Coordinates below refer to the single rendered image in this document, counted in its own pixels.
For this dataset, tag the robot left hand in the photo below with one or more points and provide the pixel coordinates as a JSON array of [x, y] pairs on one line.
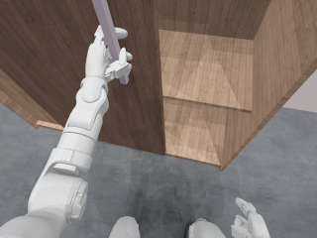
[[99, 58]]

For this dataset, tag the right robot shin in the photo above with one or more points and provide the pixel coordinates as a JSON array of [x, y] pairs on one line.
[[200, 219]]

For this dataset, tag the robot left forearm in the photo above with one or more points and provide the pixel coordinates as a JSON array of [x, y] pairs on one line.
[[80, 134]]

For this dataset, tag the robot right hand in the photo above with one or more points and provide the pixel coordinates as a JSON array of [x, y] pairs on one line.
[[254, 227]]

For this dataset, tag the handle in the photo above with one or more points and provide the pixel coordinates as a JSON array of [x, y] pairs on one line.
[[105, 20]]

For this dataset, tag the wardrobe door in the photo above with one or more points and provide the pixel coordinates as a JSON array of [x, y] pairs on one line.
[[14, 91], [44, 46]]

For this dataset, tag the robot left thigh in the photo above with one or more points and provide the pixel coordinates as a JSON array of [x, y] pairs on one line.
[[125, 227]]

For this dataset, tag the robot left upper arm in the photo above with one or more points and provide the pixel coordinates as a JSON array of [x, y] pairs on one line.
[[57, 201]]

